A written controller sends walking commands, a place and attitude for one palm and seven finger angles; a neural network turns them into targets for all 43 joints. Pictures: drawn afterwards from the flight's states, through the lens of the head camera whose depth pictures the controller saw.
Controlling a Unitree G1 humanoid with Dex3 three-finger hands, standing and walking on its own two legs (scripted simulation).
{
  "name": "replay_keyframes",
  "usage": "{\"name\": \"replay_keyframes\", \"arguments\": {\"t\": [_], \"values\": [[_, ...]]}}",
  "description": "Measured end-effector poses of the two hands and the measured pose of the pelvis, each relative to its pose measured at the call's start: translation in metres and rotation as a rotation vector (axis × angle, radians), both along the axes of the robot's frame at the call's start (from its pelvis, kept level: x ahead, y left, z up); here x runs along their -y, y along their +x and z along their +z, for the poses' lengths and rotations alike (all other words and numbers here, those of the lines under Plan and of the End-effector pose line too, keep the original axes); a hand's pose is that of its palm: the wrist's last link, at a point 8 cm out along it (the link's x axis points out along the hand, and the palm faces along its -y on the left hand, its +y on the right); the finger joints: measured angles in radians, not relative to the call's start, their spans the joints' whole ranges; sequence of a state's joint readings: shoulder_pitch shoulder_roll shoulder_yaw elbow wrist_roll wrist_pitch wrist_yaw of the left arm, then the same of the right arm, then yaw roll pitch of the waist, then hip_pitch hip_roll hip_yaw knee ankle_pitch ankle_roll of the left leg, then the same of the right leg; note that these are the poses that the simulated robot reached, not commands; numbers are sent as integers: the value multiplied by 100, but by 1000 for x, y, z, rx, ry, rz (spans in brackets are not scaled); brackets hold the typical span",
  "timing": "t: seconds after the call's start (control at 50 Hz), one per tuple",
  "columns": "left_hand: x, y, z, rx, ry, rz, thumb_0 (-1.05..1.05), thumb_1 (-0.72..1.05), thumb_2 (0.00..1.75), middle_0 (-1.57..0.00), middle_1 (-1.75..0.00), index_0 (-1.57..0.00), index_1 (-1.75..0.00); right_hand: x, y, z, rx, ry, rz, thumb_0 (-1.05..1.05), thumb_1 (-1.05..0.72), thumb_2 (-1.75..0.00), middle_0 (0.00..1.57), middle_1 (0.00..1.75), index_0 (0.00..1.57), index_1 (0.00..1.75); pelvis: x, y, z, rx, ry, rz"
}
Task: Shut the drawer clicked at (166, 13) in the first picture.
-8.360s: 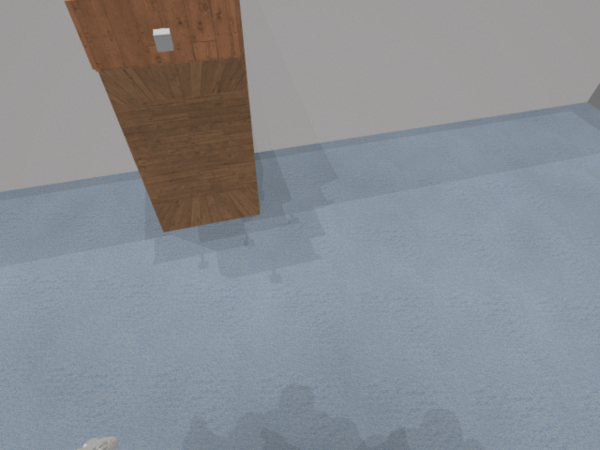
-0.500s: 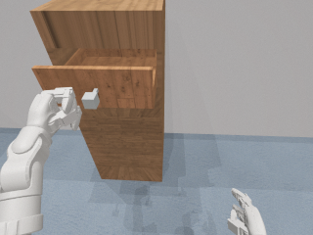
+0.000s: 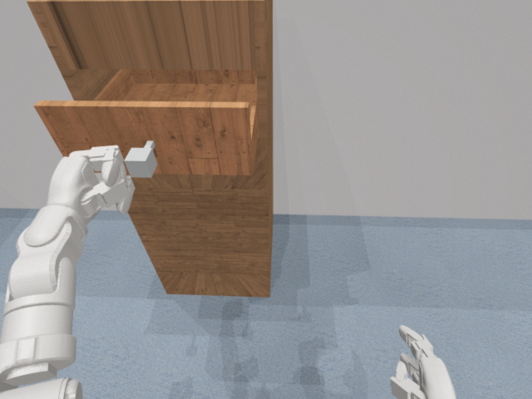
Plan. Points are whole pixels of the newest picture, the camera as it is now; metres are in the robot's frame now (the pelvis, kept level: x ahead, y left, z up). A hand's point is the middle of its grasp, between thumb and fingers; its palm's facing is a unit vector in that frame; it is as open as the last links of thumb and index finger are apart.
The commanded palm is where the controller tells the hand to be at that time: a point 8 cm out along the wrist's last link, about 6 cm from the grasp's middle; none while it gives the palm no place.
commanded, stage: bring the fist close to the handle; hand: left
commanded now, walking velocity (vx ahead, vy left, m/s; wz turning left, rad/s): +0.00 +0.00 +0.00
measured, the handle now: (144, 156) +0.49 +0.27 +0.11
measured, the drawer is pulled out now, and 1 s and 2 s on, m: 0.14 0.14 0.09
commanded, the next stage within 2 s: push the drawer shut in 1.08 s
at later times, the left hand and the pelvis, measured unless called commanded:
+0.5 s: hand (135, 191) +0.38 +0.24 +0.13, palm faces +0.06 -1.00 +0.00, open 3.2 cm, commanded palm +0.35 +0.29 +0.12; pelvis +0.01 +0.02 +0.00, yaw -2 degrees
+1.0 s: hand (145, 191) +0.40 +0.24 +0.11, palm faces +0.05 -1.00 +0.00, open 3.2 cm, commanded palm +0.37 +0.29 +0.11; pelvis +0.01 +0.02 -0.01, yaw -2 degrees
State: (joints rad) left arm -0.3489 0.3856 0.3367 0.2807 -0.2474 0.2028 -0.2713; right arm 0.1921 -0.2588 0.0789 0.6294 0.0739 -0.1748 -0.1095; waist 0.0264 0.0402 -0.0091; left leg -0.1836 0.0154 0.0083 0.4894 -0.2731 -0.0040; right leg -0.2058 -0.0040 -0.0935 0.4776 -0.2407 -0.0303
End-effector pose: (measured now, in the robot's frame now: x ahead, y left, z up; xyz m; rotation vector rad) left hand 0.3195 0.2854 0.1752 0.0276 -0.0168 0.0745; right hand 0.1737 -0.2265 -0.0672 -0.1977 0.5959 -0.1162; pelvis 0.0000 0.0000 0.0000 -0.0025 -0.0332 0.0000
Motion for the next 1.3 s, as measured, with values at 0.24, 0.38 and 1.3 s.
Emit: {"name": "replay_keyframes", "arguments": {"t": [0.24, 0.38, 1.3], "values": [[-7, 24, -25, -26, -15, -3, 1, 90, 90, -140, -160, -140, -160, 11, -30, -12, -102, -19, -75, 2, -90, -90, 20, 30, 20, 30, -7, 9, -1, -40, 0, -25], [-10, 31, -38, -15, -23, -6, 1, 90, 90, -140, -160, -140, -160, 12, -40, -17, -154, -41, -95, 2, -90, -90, 20, 30, 20, 30, -11, 12, -2, -57, -2, -26], [-4, 64, -65, 1, -38, -29, 1, 90, 90, -140, -160, -140, -160, 11, -76, -36, -291, -49, -127, 1, -90, -90, 20, 30, 20, 30, -18, 3, -11, -127, -10, -25]]}}
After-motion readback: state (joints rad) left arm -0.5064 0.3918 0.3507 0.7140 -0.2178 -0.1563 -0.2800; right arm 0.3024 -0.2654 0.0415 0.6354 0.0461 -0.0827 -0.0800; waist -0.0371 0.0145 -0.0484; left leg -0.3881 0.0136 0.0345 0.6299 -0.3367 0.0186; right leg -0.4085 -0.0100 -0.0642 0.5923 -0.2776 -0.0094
